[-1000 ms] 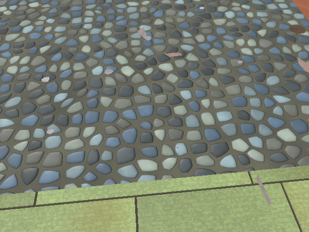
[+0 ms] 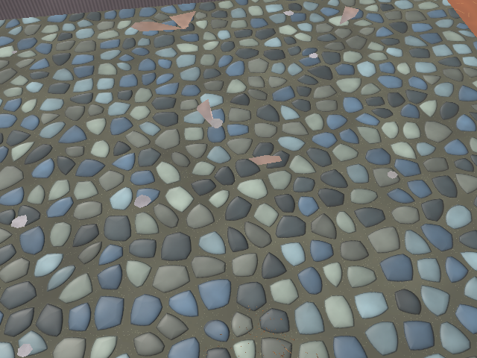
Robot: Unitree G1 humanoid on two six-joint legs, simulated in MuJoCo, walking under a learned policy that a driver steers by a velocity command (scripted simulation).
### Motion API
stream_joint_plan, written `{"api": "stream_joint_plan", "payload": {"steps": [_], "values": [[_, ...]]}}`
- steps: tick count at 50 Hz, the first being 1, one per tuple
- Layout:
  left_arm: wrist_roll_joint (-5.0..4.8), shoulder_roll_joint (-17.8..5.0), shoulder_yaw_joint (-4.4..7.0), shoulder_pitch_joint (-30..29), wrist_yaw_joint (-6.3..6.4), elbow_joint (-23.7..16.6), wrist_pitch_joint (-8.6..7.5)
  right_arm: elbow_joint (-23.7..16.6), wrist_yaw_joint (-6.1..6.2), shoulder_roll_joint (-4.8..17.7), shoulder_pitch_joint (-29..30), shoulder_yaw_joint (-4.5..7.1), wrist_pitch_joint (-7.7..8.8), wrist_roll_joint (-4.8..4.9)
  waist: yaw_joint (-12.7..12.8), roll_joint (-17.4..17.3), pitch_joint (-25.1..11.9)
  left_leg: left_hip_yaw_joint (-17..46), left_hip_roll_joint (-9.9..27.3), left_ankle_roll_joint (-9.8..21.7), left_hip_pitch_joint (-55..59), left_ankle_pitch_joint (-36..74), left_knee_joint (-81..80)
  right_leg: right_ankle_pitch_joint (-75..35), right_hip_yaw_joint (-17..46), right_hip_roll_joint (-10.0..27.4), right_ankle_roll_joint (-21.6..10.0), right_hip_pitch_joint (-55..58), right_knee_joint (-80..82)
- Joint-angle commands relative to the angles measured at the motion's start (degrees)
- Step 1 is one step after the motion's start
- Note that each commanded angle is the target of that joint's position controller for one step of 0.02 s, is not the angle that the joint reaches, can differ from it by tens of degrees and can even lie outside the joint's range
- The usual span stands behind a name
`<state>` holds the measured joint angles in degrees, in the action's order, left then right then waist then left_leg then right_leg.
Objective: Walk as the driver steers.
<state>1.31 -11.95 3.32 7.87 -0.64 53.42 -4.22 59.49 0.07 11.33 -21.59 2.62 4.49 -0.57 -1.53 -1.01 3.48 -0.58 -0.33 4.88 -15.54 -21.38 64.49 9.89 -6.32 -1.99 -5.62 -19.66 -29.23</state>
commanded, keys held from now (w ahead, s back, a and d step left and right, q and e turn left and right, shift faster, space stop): w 1.00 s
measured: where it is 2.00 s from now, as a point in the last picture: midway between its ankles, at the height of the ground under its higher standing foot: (241, 182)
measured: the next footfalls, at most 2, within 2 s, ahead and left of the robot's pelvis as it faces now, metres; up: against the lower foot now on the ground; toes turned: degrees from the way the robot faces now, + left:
left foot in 0.46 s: +0.41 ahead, +0.11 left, +0.00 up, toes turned +4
right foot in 1.02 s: +0.71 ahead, -0.07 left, +0.00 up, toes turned -5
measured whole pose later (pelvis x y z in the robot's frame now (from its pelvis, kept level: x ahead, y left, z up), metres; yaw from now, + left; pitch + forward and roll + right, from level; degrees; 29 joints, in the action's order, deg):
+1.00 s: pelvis +0.54 +0.02 +0.00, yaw +0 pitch +1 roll +1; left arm 1.4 -10.7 1.8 0.4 -1.3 49.7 -3.3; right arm 61.7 0.8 10.4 -26.9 2.1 5.1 -1.4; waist -3.6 0.8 3.0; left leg -4.6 -3.2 2.5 7.6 -22.3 14.3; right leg 6.5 -5.2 1.2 -5.4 -27.7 -30.4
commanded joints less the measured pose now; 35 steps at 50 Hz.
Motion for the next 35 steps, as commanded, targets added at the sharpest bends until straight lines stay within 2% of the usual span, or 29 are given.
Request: {"api": "stream_joint_plan", "payload": {"steps": [1,2,4,7,12,17,19,20,21,22,23,24,25,26,27,28,29,30,32,34,35], "values": [[-0.72,-3.08,0.42,5.99,0.33,0.83,-0.80,-3.32,-0.61,3.42,-1.11,0.92,-0.22,-1.32,0.32,3.97,-1.39,2.96,5.62,-0.17,-14.54,5.22,2.02,-1.30,19.37,15.56,-6.01,10.66,19.90],[-0.63,-2.74,0.20,7.32,0.49,1.62,-1.21,-2.96,-1.00,2.52,-1.92,0.83,-0.93,-1.61,-0.29,4.33,-1.74,2.47,5.71,-0.72,-12.87,5.90,0.93,-4.18,17.09,14.62,-5.71,9.52,20.40],[-0.74,-4.36,0.42,10.54,0.62,2.95,-1.94,-3.68,-1.45,2.33,-0.35,0.90,-1.79,-1.71,-0.76,3.96,-1.54,1.28,6.01,-1.69,-14.35,7.74,-0.93,-9.19,14.54,13.83,-6.26,9.61,21.23],[-0.80,-5.48,0.46,13.67,0.62,3.78,-2.06,-6.39,-1.69,3.14,7.35,0.93,-2.44,-1.55,0.37,3.80,0.78,0.04,7.40,-3.22,-20.66,13.46,-6.81,-9.66,12.50,13.06,-6.42,11.34,23.43],[-0.79,-5.24,-0.04,18.58,0.72,4.94,-1.95,-9.98,-1.85,2.51,18.02,0.17,-2.19,-0.79,3.06,4.14,2.06,-2.32,6.24,-4.13,-22.00,20.78,-21.10,-16.50,9.31,11.81,-5.40,15.92,23.31],[-0.11,-5.66,-0.10,22.75,1.39,6.77,-1.62,-12.66,-1.70,3.06,24.62,-0.14,-1.62,-0.71,4.86,4.75,3.03,-3.60,4.20,-2.12,-22.17,19.44,-29.20,-23.75,8.59,14.12,-5.84,24.72,20.37],[0.19,-6.34,0.12,22.13,1.76,7.09,-1.44,-13.15,-1.59,3.68,24.35,0.08,-1.14,-0.68,3.89,4.94,2.89,-3.85,3.19,-0.52,-20.01,15.63,-31.54,-29.77,8.21,15.27,-5.45,27.31,17.52],[0.27,-6.76,0.22,20.97,1.88,7.00,-1.39,-12.73,-1.40,4.06,22.33,0.31,-0.85,-0.66,2.57,5.22,1.94,-4.47,1.89,0.52,-16.13,13.40,-32.92,-36.58,7.42,15.28,-4.81,27.43,14.60],[0.34,-7.34,0.39,20.03,1.94,6.96,-1.31,-11.44,-1.01,4.80,18.01,0.78,-0.56,-0.71,0.64,5.65,-0.35,-5.28,-0.04,1.61,-10.07,11.43,-34.09,-44.36,6.71,14.95,-4.06,27.19,9.46],[0.13,-7.54,0.42,18.90,1.81,6.86,-1.07,-8.58,-0.55,5.64,9.55,1.43,-0.07,-0.96,-3.07,4.42,-4.57,-6.31,-1.91,2.94,-0.11,13.30,-37.81,-47.19,5.10,13.23,-3.04,25.50,-0.13],[-0.36,-6.61,0.02,18.38,1.65,5.99,-1.10,-5.49,0.07,8.46,-0.79,2.53,0.52,-2.06,-6.68,2.35,-10.66,-1.21,2.77,5.20,15.22,13.75,-38.18,-36.81,3.67,10.92,-1.93,16.13,-13.13],[-2.75,-1.30,-1.20,23.28,0.91,3.95,-1.16,-4.78,0.47,15.27,-8.45,4.28,0.64,-3.42,-6.13,-9.28,-19.81,24.28,20.74,12.18,34.13,8.40,-40.55,-7.41,-0.07,2.75,1.03,-3.94,-35.98],[-1.79,-4.54,-0.07,22.93,0.84,4.54,-1.12,-4.76,-0.20,14.58,-5.78,4.28,-0.36,-1.38,-5.02,-8.85,-21.29,39.85,24.72,14.78,33.56,7.36,-48.68,19.82,6.62,-2.23,0.62,-12.82,-45.92],[-0.90,-6.02,0.56,17.45,0.86,3.16,-0.82,-5.76,-0.38,12.10,1.48,3.56,-0.64,-0.19,-2.20,-3.93,-11.22,30.33,22.08,12.70,24.94,3.23,-49.33,15.05,9.27,2.19,-0.01,-16.87,-47.45],[-0.65,-5.21,0.36,14.03,0.51,2.24,-1.12,-6.55,-0.64,7.99,5.89,2.43,-0.36,-0.10,-1.05,-1.16,-5.62,23.66,19.69,10.95,16.54,4.96,-51.88,10.38,9.18,4.34,-0.04,-16.32,-44.22],[-0.45,-4.02,0.35,13.23,0.34,2.30,-0.86,-6.29,-0.64,5.68,7.60,1.71,0.00,-0.22,0.77,-0.95,-2.40,18.19,16.71,8.50,10.84,7.95,-53.97,7.86,8.90,6.14,0.09,-13.93,-40.34],[0.47,-3.25,0.28,14.01,0.10,2.42,-0.07,-5.47,-0.39,4.06,7.75,1.14,0.35,0.03,2.49,-2.14,-1.05,14.08,14.29,6.77,6.69,11.13,-55.26,6.60,8.74,7.23,0.76,-10.99,-37.37],[0.84,-2.17,0.11,15.21,-0.29,2.98,0.69,-4.81,-0.24,3.55,6.84,0.87,0.76,-0.05,3.28,-2.64,-1.31,11.54,13.12,6.26,5.12,13.59,-55.90,5.81,8.27,7.43,1.36,-8.92,-36.09],[0.98,-1.93,0.17,14.01,-0.76,2.39,1.57,-3.42,-0.11,5.07,3.55,1.09,1.57,0.03,3.77,-2.19,-1.27,8.90,12.23,6.88,5.10,19.24,-56.72,3.89,7.04,7.66,2.37,-9.99,-34.41],[0.91,-2.44,0.21,9.23,-0.96,0.63,2.09,-2.76,-0.11,6.40,1.51,1.27,1.81,0.06,3.35,-1.89,0.14,7.22,11.80,7.22,6.08,20.06,-58.28,0.18,6.18,8.69,3.46,-14.23,-30.93],[0.82,-2.73,0.22,6.50,-1.01,-0.32,2.20,-2.50,-0.12,6.36,0.40,1.18,1.78,0.08,2.77,-1.85,0.87,6.65,11.51,7.20,7.00,20.67,-58.83,-1.79,5.79,9.08,3.97,-16.32,-28.58]]}}
Over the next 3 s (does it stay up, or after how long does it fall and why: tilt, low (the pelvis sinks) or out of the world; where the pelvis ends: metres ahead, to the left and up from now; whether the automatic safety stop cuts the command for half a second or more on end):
stays up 1.12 0.05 0.01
